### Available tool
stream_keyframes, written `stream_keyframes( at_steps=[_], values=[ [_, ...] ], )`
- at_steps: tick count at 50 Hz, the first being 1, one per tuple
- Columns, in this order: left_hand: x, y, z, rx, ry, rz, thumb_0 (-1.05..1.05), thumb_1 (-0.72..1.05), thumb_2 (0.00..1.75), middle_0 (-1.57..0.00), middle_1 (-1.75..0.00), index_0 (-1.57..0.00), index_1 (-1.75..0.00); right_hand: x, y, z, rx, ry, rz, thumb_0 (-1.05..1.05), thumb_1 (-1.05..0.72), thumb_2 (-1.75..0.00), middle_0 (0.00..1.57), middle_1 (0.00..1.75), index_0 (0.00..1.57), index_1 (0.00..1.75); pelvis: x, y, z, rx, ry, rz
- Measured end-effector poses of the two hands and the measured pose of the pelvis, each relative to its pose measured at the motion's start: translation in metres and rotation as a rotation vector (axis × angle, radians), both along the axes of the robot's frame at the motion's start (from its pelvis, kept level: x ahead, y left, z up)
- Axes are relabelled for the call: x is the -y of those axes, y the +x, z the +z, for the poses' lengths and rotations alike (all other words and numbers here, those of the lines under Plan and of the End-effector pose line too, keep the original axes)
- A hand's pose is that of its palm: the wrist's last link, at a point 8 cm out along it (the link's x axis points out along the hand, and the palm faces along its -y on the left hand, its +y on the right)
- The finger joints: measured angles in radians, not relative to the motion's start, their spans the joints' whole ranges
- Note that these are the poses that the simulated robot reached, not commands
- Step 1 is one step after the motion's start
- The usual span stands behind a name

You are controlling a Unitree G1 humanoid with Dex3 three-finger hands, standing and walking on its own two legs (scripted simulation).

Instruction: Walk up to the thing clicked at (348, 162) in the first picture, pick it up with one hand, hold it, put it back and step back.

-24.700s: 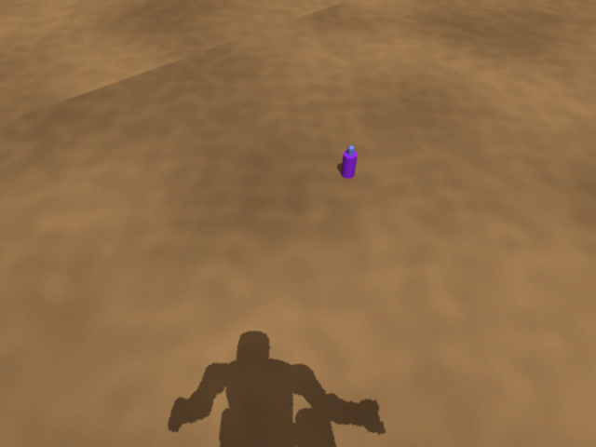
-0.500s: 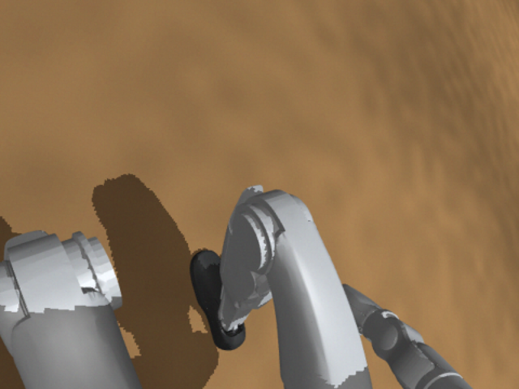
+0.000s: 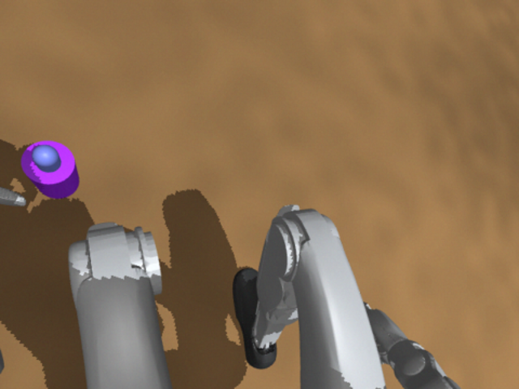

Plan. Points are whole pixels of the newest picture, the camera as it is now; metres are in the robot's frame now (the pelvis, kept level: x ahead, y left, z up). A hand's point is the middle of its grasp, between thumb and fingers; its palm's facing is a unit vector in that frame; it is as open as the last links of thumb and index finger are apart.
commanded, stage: home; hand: left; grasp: from the side
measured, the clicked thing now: (52, 169) +0.43 +0.27 -0.22
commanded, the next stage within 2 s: none
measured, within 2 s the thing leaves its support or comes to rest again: neither
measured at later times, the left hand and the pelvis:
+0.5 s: hand out of the picture +0.30 +0.32 +0.04, palm faces +0.19 -0.87 -0.46, open 17.2 cm; pelvis +0.02 -0.02 +0.14, yaw +9 degrees
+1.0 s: hand out of the picture +0.25 +0.25 +0.25, palm faces +0.30 -0.89 -0.35, open 17.2 cm; pelvis +0.08 +0.00 +0.35, yaw +12 degrees
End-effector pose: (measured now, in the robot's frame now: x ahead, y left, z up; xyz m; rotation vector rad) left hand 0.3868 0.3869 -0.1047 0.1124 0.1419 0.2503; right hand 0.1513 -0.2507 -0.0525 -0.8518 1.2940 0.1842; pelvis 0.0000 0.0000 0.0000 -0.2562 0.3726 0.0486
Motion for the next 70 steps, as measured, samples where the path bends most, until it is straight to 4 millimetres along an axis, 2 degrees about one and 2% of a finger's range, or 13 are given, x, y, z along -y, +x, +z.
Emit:
stream_keyframes(
  at_steps=[5, 13, 15, 18, 22, 26, 36, 41, 47, 54, 60, 65, 70],
  values=[
    [-0.012, -0.011, 0.025, -0.115, 0.065, 0.023, -0.01, -0.54, 0.08, -0.08, -0.07, -0.07, -0.07, -0.003, 0.009, 0.001, 0.053, 0.058, -0.098, 0.0, -0.93, -0.92, 0.21, 0.3, 0.21, 0.3, 0.003, 0.0, 0.013, -0.05, 0.025, 0.015],
    [-0.044, -0.047, 0.096, -0.281, 0.224, 0.13, -0.01, -0.5, 0.1, -0.08, -0.08, -0.08, -0.08, -0.003, 0.012, 0.002, 0.07, 0.154, -0.243, 0.0, -0.92, -0.91, 0.21, 0.3, 0.21, 0.3, 0.005, 0.005, 0.042, -0.151, 0.071, 0.039],
    [-0.042, -0.06, 0.111, -0.338, 0.25, 0.14, -0.01, -0.5, 0.1, -0.08, -0.08, -0.07, -0.08, -0.004, 0.015, 0.004, 0.071, 0.182, -0.276, 0.0, -0.92, -0.91, 0.21, 0.3, 0.21, 0.3, 0.006, 0.007, 0.054, -0.175, 0.086, 0.045],
    [-0.026, -0.081, 0.129, -0.423, 0.264, 0.133, -0.01, -0.5, 0.09, -0.08, -0.07, -0.07, -0.07, -0.007, 0.022, 0.014, 0.082, 0.223, -0.309, 0.0, -0.91, -0.91, 0.2, 0.3, 0.21, 0.3, 0.008, 0.009, 0.075, -0.201, 0.106, 0.051],
    [0.006, -0.105, 0.153, -0.51, 0.243, 0.119, -0.01, -0.51, 0.08, -0.07, -0.07, -0.07, -0.07, -0.013, 0.04, 0.043, 0.124, 0.266, -0.325, 0.0, -0.9, -0.91, 0.21, 0.3, 0.21, 0.3, 0.012, 0.012, 0.112, -0.217, 0.129, 0.058],
    [0.032, -0.12, 0.186, -0.559, 0.212, 0.128, -0.01, -0.5, 0.08, -0.07, -0.07, -0.07, -0.07, -0.017, 0.063, 0.086, 0.198, 0.29, -0.322, 0.0, -0.9, -0.9, 0.21, 0.3, 0.21, 0.3, 0.017, 0.019, 0.154, -0.214, 0.147, 0.069],
    [0.053, -0.135, 0.283, -0.613, 0.15, 0.223, -0.01, -0.49, 0.08, -0.07, -0.07, -0.07, -0.07, -0.018, 0.115, 0.205, 0.413, 0.304, -0.299, 0.0, -0.9, -0.9, 0.2, 0.3, 0.21, 0.3, 0.017, 0.047, 0.249, -0.15, 0.171, 0.095],
    [0.067, -0.143, 0.322, -0.643, 0.102, 0.232, 0.0, -0.49, 0.08, -0.07, -0.07, -0.06, -0.06, -0.021, 0.124, 0.256, 0.477, 0.314, -0.296, 0.0, -0.9, -0.9, 0.2, 0.3, 0.21, 0.3, 0.012, 0.06, 0.289, -0.093, 0.179, 0.108],
    [0.086, -0.158, 0.368, -0.66, 0.049, 0.235, 0.0, -0.49, 0.08, -0.07, -0.07, -0.06, -0.06, -0.03, 0.122, 0.305, 0.523, 0.329, -0.308, 0.0, -0.9, -0.9, 0.2, 0.3, 0.21, 0.3, 0.005, 0.072, 0.331, -0.012, 0.19, 0.124],
    [0.104, -0.175, 0.425, -0.654, 0.028, 0.225, 0.0, -0.49, 0.08, -0.07, -0.06, -0.06, -0.06, -0.045, 0.12, 0.349, 0.582, 0.365, -0.321, 0.01, -0.9, -0.9, 0.2, 0.3, 0.21, 0.3, -0.002, 0.083, 0.37, 0.081, 0.205, 0.142],
    [0.116, -0.187, 0.468, -0.618, 0.031, 0.214, 0.0, -0.51, 0.07, -0.06, -0.06, -0.06, -0.06, -0.058, 0.127, 0.373, 0.654, 0.415, -0.321, 0.01, -0.9, -0.9, 0.2, 0.3, 0.21, 0.3, -0.008, 0.092, 0.391, 0.143, 0.217, 0.152],
    [0.123, -0.196, 0.485, -0.603, 0.024, 0.215, 0.0, -0.53, 0.05, -0.06, -0.06, -0.05, -0.06, -0.066, 0.139, 0.386, 0.701, 0.453, -0.297, 0.01, -0.9, -0.9, 0.2, 0.3, 0.21, 0.3, -0.008, 0.096, 0.399, 0.174, 0.227, 0.158],
    [0.127, -0.202, 0.485, -0.616, 0.006, 0.224, 0.0, -0.54, 0.05, -0.06, -0.06, -0.05, -0.05, -0.067, 0.15, 0.394, 0.73, 0.468, -0.256, 0.01, -0.9, -0.9, 0.2, 0.3, 0.21, 0.3, -0.005, 0.097, 0.403, 0.191, 0.235, 0.164]
  ],
)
